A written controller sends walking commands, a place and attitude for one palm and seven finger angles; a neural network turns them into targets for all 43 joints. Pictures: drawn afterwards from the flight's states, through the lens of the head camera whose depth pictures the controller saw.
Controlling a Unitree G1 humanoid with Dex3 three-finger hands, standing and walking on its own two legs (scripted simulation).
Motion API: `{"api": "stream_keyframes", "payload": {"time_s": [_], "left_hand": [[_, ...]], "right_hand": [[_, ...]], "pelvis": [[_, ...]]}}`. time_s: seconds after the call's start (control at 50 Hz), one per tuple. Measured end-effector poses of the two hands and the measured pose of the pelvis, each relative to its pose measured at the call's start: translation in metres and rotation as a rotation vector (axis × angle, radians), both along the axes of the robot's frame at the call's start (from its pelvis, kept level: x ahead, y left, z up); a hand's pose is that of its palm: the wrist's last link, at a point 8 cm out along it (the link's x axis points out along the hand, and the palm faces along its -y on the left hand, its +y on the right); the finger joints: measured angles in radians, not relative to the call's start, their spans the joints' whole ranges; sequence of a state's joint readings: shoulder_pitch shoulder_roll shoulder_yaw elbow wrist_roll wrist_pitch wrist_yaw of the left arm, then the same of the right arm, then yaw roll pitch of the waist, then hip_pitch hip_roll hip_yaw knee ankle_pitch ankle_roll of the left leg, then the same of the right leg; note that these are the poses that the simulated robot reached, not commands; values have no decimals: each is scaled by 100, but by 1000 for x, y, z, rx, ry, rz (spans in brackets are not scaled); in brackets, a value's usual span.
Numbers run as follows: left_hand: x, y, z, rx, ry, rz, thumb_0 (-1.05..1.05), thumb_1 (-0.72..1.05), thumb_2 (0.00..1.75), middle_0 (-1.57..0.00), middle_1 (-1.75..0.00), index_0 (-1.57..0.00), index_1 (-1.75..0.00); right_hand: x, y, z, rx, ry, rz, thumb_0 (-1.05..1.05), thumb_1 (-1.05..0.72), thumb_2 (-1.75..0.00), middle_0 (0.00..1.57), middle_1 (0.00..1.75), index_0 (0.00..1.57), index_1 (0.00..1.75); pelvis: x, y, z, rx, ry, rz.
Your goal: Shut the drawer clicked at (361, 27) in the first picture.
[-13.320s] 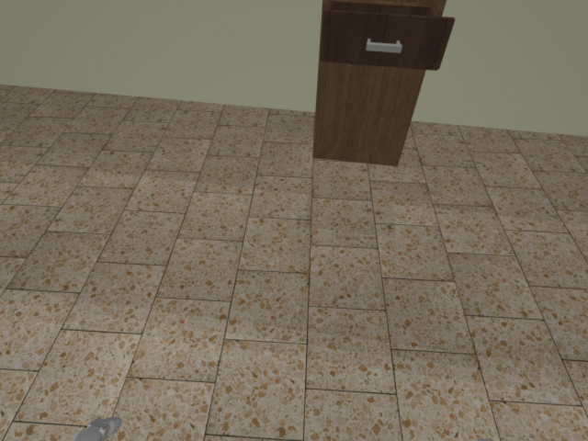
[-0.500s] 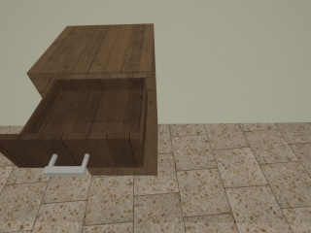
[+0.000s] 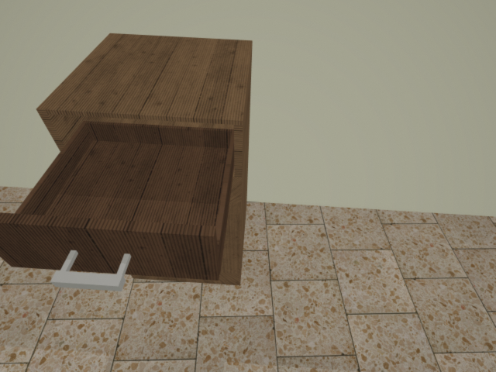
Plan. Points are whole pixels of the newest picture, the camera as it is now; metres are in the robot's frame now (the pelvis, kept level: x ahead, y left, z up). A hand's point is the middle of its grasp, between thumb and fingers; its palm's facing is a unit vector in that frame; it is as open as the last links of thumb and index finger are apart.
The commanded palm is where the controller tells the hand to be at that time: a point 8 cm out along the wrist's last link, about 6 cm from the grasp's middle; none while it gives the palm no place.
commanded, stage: come to a stop and stand still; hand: left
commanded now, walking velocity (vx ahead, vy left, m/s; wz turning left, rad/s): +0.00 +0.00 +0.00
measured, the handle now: (94, 269) +0.28 +0.29 -0.02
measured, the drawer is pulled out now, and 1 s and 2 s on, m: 0.30 0.30 0.29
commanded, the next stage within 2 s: look again from close up in 0.16 s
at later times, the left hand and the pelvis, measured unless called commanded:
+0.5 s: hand out of the picture -0.01 +0.19 -0.18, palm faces +0.02 -0.98 -0.18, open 7.4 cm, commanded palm none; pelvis +0.01 +0.02 +0.00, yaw +0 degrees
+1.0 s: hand (104, 355) +0.15 +0.24 -0.05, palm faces +0.23 -0.94 -0.24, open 7.0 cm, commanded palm +0.09 +0.25 -0.05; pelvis +0.00 +0.04 -0.01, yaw +2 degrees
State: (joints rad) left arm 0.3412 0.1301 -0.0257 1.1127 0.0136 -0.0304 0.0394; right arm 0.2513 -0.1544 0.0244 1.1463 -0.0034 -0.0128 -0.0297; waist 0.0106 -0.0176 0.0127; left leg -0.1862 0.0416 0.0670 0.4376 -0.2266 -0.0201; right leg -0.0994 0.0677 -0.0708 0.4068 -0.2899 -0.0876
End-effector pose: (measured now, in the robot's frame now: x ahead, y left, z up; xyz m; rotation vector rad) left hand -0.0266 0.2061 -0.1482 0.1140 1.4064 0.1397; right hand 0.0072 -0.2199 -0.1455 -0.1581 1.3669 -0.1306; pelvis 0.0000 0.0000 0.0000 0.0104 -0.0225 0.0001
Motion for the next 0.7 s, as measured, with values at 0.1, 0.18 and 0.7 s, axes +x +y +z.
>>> {"api": "stream_keyframes", "payload": {"time_s": [0.1,0.18,0.7], "left_hand": [[6,6,0,8,-8,0,0,91,90,-20,-30,-20,-30],[10,11,1,14,-10,-1,0,91,90,-20,-30,-20,-30],[15,32,3,15,21,-1,0,91,90,-20,-30,-19,-30]], "right_hand": [[5,2,1,-6,-3,0,1,-92,-90,20,30,20,30],[4,5,1,-5,4,1,1,-92,-90,20,30,20,30],[-10,40,-2,29,66,-17,1,-91,-90,20,30,20,30]], "pelvis": [[4,2,0,-1,-1,-1],[6,5,1,-1,0,0],[16,28,1,3,11,-5]]}}
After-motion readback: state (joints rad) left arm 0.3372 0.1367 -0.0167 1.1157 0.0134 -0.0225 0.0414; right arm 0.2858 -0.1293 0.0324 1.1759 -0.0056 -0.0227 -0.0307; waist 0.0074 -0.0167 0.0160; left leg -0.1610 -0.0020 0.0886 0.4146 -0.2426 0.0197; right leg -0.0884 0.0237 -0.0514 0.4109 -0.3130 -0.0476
